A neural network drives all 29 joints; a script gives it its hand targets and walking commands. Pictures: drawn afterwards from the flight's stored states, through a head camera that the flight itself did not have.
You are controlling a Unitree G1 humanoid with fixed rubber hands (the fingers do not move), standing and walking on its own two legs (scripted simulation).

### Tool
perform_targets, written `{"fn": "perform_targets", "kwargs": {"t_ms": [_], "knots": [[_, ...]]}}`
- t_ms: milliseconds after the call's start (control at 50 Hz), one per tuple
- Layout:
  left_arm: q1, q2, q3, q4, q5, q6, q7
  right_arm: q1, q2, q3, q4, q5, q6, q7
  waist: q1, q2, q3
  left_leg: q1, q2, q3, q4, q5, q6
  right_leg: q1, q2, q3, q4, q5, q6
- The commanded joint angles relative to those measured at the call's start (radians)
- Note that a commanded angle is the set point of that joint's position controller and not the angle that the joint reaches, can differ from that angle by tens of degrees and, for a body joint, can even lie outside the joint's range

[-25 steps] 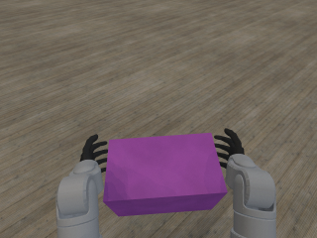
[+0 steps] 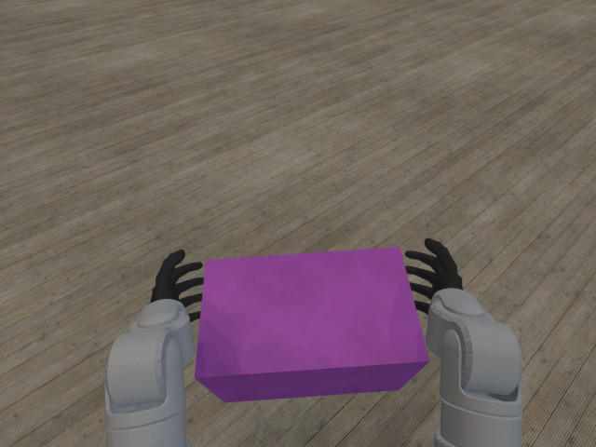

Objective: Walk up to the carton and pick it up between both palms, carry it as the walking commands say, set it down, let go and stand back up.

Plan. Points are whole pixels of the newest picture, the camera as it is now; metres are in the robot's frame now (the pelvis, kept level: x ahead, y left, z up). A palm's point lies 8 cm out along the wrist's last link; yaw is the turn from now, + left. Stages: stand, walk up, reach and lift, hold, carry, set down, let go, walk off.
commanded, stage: carry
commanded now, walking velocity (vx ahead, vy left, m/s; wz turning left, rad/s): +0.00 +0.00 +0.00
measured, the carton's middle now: (307, 328) +0.27 +0.00 +0.02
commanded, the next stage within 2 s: none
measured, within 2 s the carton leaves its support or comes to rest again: neither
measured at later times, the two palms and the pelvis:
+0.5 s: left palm (165, 300) +0.28 +0.18 +0.09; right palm (430, 286) +0.29 -0.15 +0.10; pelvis +0.02 +0.01 +0.00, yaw +0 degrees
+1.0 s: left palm (171, 297) +0.29 +0.17 +0.08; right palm (426, 283) +0.30 -0.15 +0.09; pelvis +0.03 +0.01 +0.00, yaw +0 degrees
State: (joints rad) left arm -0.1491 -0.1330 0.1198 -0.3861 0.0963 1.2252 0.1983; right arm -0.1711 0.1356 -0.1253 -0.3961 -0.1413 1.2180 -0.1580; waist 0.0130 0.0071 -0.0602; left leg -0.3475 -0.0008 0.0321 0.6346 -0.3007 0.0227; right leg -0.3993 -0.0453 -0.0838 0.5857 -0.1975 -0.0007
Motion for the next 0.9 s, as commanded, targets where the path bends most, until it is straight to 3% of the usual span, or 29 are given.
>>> {"fn": "perform_targets", "kwargs": {"t_ms": [0, 80, 220, 300, 360, 380, 440, 500, 580, 620, 760, 780, 800, 820, 860, 880], "knots": [[-0.524, -0.955, -0.711, -0.114, -0.408, -0.007, -0.289, -0.446, 0.924, 0.696, -0.071, 0.417, -0.001, 0.256, -0.003, -0.007, -0.281, 0.042, 0.110, -0.098, -0.139, 0.172, 0.039, 0.168, -0.086, 0.095, -0.079, 0.099, -0.026], [-0.522, -0.974, -0.718, -0.125, -0.414, -0.011, -0.292, -0.463, 0.932, 0.707, -0.100, 0.429, -0.007, 0.261, 0.000, 0.006, -0.310, 0.067, 0.118, -0.113, -0.130, 0.229, 0.047, 0.171, -0.084, 0.084, -0.042, 0.122, -0.026], [-0.528, -0.965, -0.721, -0.132, -0.407, -0.013, -0.292, -0.467, 0.930, 0.713, -0.100, 0.425, -0.005, 0.260, -0.001, 0.006, -0.274, 0.045, 0.125, -0.127, -0.158, 0.132, 0.050, 0.165, -0.077, 0.072, -0.045, 0.043, -0.021], [-0.542, -0.965, -0.731, -0.152, -0.415, -0.016, -0.292, -0.457, 0.939, 0.711, -0.096, 0.424, -0.006, 0.261, -0.003, -0.020, -0.296, 0.063, 0.117, -0.110, -0.123, 0.203, 0.044, 0.179, -0.091, 0.082, -0.038, 0.106, -0.028], [-0.511, -0.956, -0.718, -0.120, -0.400, -0.009, -0.289, -0.459, 0.922, 0.705, -0.091, 0.424, -0.002, 0.262, -0.001, 0.017, -0.292, 0.074, 0.117, -0.118, -0.121, 0.202, 0.049, 0.162, -0.088, 0.089, -0.041, 0.100, -0.031], [-0.514, -0.943, -0.717, -0.122, -0.399, -0.009, -0.290, -0.437, 0.916, 0.700, -0.072, 0.413, 0.001, 0.260, -0.003, -0.010, -0.273, 0.062, 0.117, -0.114, -0.122, 0.191, 0.045, 0.156, -0.089, 0.091, -0.044, 0.092, -0.031], [-0.522, -0.962, -0.722, -0.128, -0.405, -0.010, -0.291, -0.464, 0.928, 0.711, -0.099, 0.425, -0.001, 0.263, -0.001, -0.017, -0.282, 0.067, 0.117, -0.115, -0.111, 0.224, 0.042, 0.164, -0.093, 0.094, -0.038, 0.119, -0.036], [-0.519, -0.965, -0.722, -0.120, -0.403, -0.008, -0.288, -0.458, 0.927, 0.701, -0.089, 0.421, -0.001, 0.261, -0.002, 0.024, -0.268, 0.067, 0.122, -0.120, -0.116, 0.259, 0.046, 0.157, -0.080, 0.084, -0.029, 0.104, -0.032], [-0.525, -0.965, -0.732, -0.134, -0.403, -0.009, -0.289, -0.447, 0.928, 0.704, -0.089, 0.419, -0.001, 0.266, -0.001, 0.018, -0.275, 0.078, 0.132, -0.122, -0.120, 0.303, 0.052, 0.163, -0.076, 0.064, -0.008, 0.102, -0.030], [-0.525, -0.964, -0.732, -0.131, -0.402, -0.010, -0.287, -0.449, 0.927, 0.700, -0.081, 0.419, -0.002, 0.265, -0.001, 0.035, -0.265, 0.086, 0.127, -0.119, -0.120, 0.292, 0.049, 0.146, -0.078, 0.075, -0.015, 0.093, -0.034], [-0.523, -0.968, -0.733, -0.123, -0.400, -0.014, -0.289, -0.463, 0.928, 0.705, -0.092, 0.417, -0.009, 0.266, -0.001, 0.010, -0.258, 0.064, 0.130, -0.122, -0.127, 0.238, 0.052, 0.164, -0.077, 0.084, -0.028, 0.084, -0.037], [-0.504, -0.935, -0.702, -0.072, -0.377, -0.018, -0.291, -0.444, 0.893, 0.673, -0.046, 0.393, -0.012, 0.267, 0.000, 0.007, -0.258, 0.063, 0.127, -0.121, -0.123, 0.243, 0.050, 0.162, -0.081, 0.085, -0.034, 0.090, -0.037], [-0.511, -0.951, -0.710, -0.092, -0.387, -0.025, -0.294, -0.467, 0.912, 0.694, -0.072, 0.407, -0.018, 0.269, -0.002, -0.020, -0.261, 0.063, 0.126, -0.121, -0.123, 0.235, 0.048, 0.165, -0.082, 0.085, -0.028, 0.082, -0.043], [-0.511, -0.956, -0.707, -0.083, -0.388, -0.026, -0.295, -0.451, 0.920, 0.688, -0.052, 0.402, -0.018, 0.268, -0.002, -0.009, -0.270, 0.069, 0.121, -0.107, -0.113, 0.243, 0.045, 0.168, -0.092, 0.098, -0.037, 0.112, -0.044], [-0.532, -0.894, -0.654, 0.015, -0.342, -0.054, -0.297, -0.455, 0.868, 0.622, 0.072, 0.359, -0.043, 0.277, -0.001, 0.005, -0.246, 0.062, 0.126, -0.115, -0.122, 0.218, 0.045, 0.159, -0.085, 0.096, -0.044, 0.082, -0.043], [-0.555, -0.904, -0.660, 0.018, -0.344, -0.065, -0.302, -0.466, 0.878, 0.619, 0.081, 0.355, -0.057, 0.282, -0.001, 0.008, -0.229, 0.034, 0.125, -0.124, -0.137, 0.168, 0.047, 0.157, -0.081, 0.098, -0.050, 0.044, -0.043]]}}
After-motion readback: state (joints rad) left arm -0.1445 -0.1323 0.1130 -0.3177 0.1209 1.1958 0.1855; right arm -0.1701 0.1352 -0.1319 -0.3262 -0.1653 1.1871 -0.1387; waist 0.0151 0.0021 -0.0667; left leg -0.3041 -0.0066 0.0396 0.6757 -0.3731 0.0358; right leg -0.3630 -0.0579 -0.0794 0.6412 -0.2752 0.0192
